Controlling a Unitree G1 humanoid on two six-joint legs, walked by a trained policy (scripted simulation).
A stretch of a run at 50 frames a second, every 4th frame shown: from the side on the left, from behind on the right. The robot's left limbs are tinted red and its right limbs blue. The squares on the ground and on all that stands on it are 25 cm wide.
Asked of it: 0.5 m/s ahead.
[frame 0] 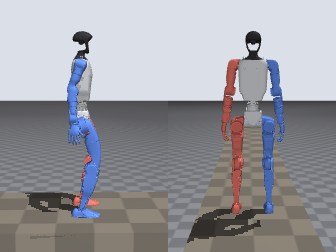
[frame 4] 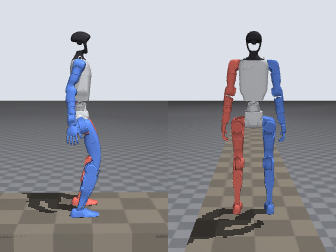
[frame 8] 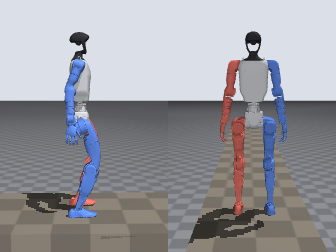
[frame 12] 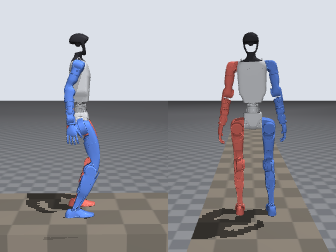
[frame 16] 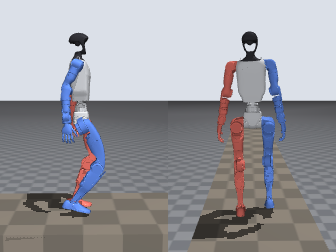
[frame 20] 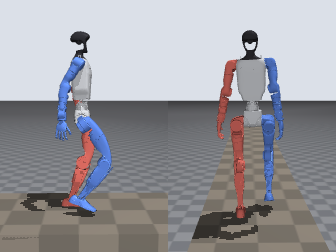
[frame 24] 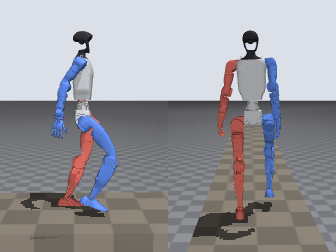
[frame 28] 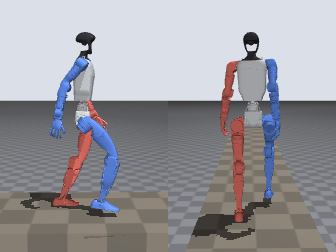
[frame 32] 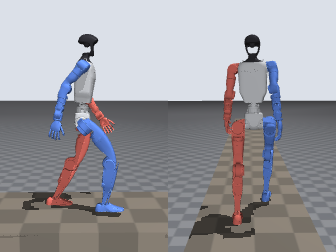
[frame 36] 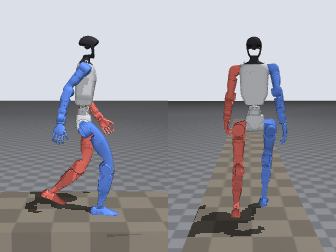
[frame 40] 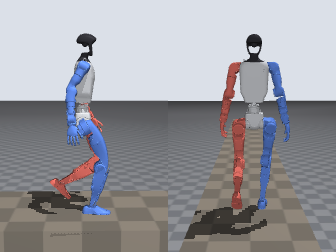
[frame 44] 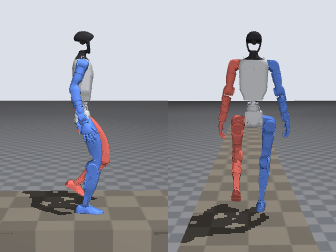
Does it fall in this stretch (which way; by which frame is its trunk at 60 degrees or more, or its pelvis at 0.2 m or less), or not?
no
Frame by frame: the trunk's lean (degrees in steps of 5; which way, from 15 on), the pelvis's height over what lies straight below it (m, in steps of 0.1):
0: 0, 0.8
4: 0, 0.8
8: 0, 0.8
12: 5, 0.8
16: 5, 0.8
20: 5, 0.8
24: 0, 0.8
28: 5, 0.8
32: 5, 0.8
36: 5, 0.7
40: 5, 0.8
44: 0, 0.8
